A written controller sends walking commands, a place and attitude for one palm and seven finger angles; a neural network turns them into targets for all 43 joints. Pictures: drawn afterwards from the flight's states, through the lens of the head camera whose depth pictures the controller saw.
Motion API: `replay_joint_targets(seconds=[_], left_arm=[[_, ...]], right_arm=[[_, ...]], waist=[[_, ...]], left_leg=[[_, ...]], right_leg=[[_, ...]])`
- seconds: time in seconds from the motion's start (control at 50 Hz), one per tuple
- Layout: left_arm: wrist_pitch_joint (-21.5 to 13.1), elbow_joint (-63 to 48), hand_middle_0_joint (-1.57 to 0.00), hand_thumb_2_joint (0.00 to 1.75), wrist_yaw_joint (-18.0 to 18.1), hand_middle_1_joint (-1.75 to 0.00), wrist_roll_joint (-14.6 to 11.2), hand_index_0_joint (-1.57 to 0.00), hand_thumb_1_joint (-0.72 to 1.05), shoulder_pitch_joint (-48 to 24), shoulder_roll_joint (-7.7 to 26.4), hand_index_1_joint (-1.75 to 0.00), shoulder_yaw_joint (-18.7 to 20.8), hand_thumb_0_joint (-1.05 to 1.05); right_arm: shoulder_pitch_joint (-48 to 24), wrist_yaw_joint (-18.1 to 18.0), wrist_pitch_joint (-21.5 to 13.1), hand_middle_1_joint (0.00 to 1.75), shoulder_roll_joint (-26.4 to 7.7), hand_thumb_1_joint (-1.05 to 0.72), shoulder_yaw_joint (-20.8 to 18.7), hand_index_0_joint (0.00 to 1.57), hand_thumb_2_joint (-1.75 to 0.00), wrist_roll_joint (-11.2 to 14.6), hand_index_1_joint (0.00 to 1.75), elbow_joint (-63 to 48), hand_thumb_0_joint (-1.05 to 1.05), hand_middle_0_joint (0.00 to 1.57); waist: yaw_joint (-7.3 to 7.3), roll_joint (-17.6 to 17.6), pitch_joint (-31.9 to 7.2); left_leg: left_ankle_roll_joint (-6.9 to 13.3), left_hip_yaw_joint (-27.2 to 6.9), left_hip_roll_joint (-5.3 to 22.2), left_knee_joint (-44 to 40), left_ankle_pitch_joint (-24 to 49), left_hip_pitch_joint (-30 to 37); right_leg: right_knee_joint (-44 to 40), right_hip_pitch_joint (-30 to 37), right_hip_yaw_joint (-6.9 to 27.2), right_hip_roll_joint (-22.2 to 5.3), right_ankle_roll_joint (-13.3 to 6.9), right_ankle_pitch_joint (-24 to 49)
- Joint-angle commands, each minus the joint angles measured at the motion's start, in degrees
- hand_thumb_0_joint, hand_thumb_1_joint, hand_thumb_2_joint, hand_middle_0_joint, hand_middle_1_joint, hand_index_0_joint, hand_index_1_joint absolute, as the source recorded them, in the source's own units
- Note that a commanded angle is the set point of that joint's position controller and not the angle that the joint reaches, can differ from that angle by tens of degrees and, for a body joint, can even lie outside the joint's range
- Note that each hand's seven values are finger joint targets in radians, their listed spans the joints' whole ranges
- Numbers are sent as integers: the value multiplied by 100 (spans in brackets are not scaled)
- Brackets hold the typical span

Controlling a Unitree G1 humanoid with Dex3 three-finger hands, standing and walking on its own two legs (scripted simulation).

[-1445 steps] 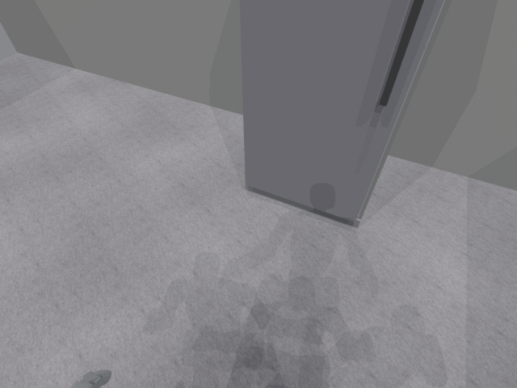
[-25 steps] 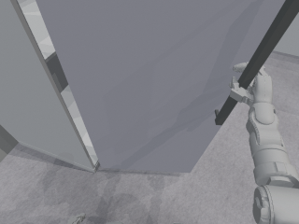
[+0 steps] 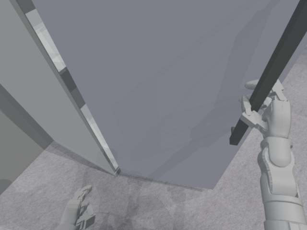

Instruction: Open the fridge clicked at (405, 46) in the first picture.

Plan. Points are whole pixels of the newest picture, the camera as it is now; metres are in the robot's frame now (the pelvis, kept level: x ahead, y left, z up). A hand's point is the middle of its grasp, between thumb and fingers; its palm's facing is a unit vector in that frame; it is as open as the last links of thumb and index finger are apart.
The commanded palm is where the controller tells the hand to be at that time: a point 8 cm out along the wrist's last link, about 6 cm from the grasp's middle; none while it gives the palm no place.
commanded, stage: stop walking and hold the door back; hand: right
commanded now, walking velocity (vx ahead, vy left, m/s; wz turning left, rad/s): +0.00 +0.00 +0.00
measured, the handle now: (261, 82) +0.41 -0.20 +0.18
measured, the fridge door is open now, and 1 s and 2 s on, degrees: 73 73 73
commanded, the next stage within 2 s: loosen the grip on the handle in 0.20 s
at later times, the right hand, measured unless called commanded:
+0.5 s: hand (251, 113) +0.36 -0.18 +0.14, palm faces +0.15 +0.98 -0.13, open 7.9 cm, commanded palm +0.31 -0.22 +0.13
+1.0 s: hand (248, 116) +0.36 -0.18 +0.12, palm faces +0.16 +0.97 -0.18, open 14.5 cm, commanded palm +0.33 -0.24 +0.13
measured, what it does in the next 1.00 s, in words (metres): stands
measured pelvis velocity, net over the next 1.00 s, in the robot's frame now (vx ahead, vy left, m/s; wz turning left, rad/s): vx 0.02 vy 0.03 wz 0.01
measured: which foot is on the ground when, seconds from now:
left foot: down 0.00-1.00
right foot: down 0.00-1.00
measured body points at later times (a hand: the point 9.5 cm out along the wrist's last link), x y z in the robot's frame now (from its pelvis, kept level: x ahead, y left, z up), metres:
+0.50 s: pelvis -0.03 +0.02 -0.01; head -0.03 +0.01 +0.44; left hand +0.11 +0.27 -0.09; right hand +0.35 -0.23 +0.14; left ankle -0.02 +0.12 -0.74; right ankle +0.04 -0.10 -0.74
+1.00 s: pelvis +0.02 +0.03 -0.01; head +0.03 +0.04 +0.44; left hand +0.15 +0.28 -0.12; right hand +0.35 -0.23 +0.13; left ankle -0.02 +0.12 -0.74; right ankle +0.04 -0.10 -0.74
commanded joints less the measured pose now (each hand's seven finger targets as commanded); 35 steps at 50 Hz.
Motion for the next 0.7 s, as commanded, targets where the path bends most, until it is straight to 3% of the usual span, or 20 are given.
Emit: replay_joint_targets(seconds=[0.0,0.04,0.08,0.1,0.12,0.14,0.2,0.26,0.28,0.3,0.32,0.34,0.38,0.4,0.44,0.5,0.52,0.56,0.66,0.68], left_arm=[[-161,-688,-20,90,10,-30,-26,-20,90,-145,925,-30,275,0],[-154,-727,-20,90,45,-30,-41,-20,90,-252,804,-30,176,0],[-105,-677,-20,90,144,-30,-30,-20,90,-266,743,-30,98,0],[-88,-673,-20,90,177,-30,-55,-20,90,-248,730,-30,95,0],[-61,-661,-20,90,184,-30,-89,-20,90,-268,742,-30,113,0],[-53,-635,-20,90,210,-30,-90,-20,90,-338,708,-30,83,0],[-26,-540,-20,90,284,-30,-69,-20,90,-364,719,-30,32,0],[12,-510,-20,90,298,-30,-66,-20,90,-454,728,-30,8,0],[-155,-796,-20,90,305,-30,-255,-20,90,-33,473,-30,-102,0],[-304,-247,-20,90,135,-30,174,-20,90,-13,594,-30,253,0],[-305,-404,-20,90,19,-30,-70,-20,90,-88,754,-30,243,0],[-306,-390,-20,90,-32,-30,-40,-20,90,-56,933,-30,220,0],[-311,-360,-20,90,10,-30,-79,-20,90,-255,894,-30,189,0],[-336,-410,-20,90,-46,-30,-52,-20,90,-335,940,-30,161,0],[-346,-383,-20,90,-102,-30,-73,-20,90,-323,921,-30,171,0],[-351,-460,-20,90,-155,-30,-44,-20,90,-191,1045,-30,248,0],[-341,-472,-20,90,-175,-30,-41,-20,90,-184,1060,-30,257,0],[-335,-486,-20,90,-172,-30,-69,-20,90,-156,1074,-30,308,0],[-318,-424,-20,90,-118,-30,-127,-20,90,-67,1100,-30,372,0],[-294,-337,-20,90,-49,-30,-115,-20,90,-46,1197,-30,370,0]], right_arm=[[-859,-141,-399,140,-1231,-90,-650,45,-90,-50,140,-2015,0,45],[-919,-110,-330,140,-998,-90,-342,45,-90,-39,140,-2112,0,45],[-986,-179,-219,140,-1281,-90,-554,45,-90,13,140,-1813,0,45],[-1026,-216,-174,140,-1419,-90,-757,45,-90,43,140,-1577,0,45],[-1252,-207,-138,140,-1205,-90,-533,45,-90,90,140,-1512,0,45],[-1501,-204,-126,140,-1045,-90,-325,45,-90,100,140,-1466,0,45],[-1555,-221,-76,140,-1037,-90,-261,45,-90,105,140,-1099,0,45],[-1571,-227,-40,140,-1083,-90,-273,45,-90,86,140,-763,0,45],[-5756,-575,-432,140,-4301,-90,-2529,45,-90,-474,140,-1955,0,45],[-3575,159,274,140,-1598,-78,-577,45,-84,-749,140,797,0,45],[-3130,225,171,140,-1186,-66,-455,45,-78,-178,140,212,0,45],[-2828,316,113,140,-1279,-54,-644,45,-73,-3,140,84,0,45],[-2571,531,32,140,-1412,-30,-852,45,-61,274,140,463,0,45],[-2776,578,-59,140,-1257,-17,-585,45,-55,379,140,171,0,45],[-2847,611,-218,140,-1027,7,-180,45,-43,235,140,395,0,45],[-2415,479,-441,138,-1505,43,-550,44,-26,81,138,628,0,44],[-2592,502,-536,137,-1422,55,-390,42,-20,77,137,543,0,42],[-2533,532,-673,133,-1357,55,-328,40,-20,126,133,511,0,40],[-2352,612,-683,125,-1471,55,-465,33,-20,347,125,64,0,33],[-2804,524,-703,123,-2447,55,-1233,32,-20,335,123,-128,0,32]], waist=[[-320,-1417,-2060],[-284,-1153,-2167],[-219,-788,-2138],[-237,-525,-2074],[-265,57,-2068],[-251,177,-2050],[-268,-115,-1988],[-321,-208,-1736],[-379,-965,-1087],[-261,-288,-2125],[-4,240,-1858],[-142,256,-2364],[-350,-510,-2033],[-322,-777,-1892],[-238,-1021,-1317],[-302,-494,-1259],[-209,-176,-1267],[-210,152,-1340],[-235,-82,-1683],[-256,-130,-1796]], left_leg=[[18,126,18,-1017,794,319],[33,-33,179,-1358,1858,721],[121,-296,504,-1076,3033,1064],[104,-261,509,-957,3016,1015],[121,-349,531,-930,3014,933],[114,-393,577,-974,3053,746],[29,-264,468,-1024,2575,495],[12,-306,406,-1238,1819,417],[33,-323,235,-1341,99,196],[276,210,-117,-685,1740,-70],[165,361,-348,-864,1614,-442],[153,271,-308,-845,1453,-320],[199,156,-268,-1022,1022,-283],[191,94,-194,-1052,758,-385],[198,36,-144,-1060,187,-705],[184,-105,-108,-1059,-54,-674],[135,-182,-84,-1085,-250,-759],[97,-314,-62,-1127,-596,-800],[57,-629,50,-1108,-77,-524],[29,-771,76,-1088,153,-347]], right_leg=[[-109,1671,1054,-982,-284,3214],[6,1512,845,-771,-89,2723],[-102,975,685,-606,56,2151],[-216,815,690,-568,103,1840],[-123,861,640,-542,136,1709],[-81,1024,584,-508,123,1705],[-298,1208,712,-594,28,1798],[-448,924,793,-589,-27,1229],[-927,701,532,-21,34,-408],[-719,1326,342,73,233,1359],[-512,1269,589,54,211,1266],[-496,1528,570,60,216,962],[-517,1392,509,212,180,270],[-457,1212,483,252,184,-103],[-402,732,482,310,166,-928],[-173,261,415,360,74,-796],[-93,152,425,376,44,-827],[14,18,442,376,16,-889],[225,31,458,413,-3,-524],[270,11,465,421,-16,-412]])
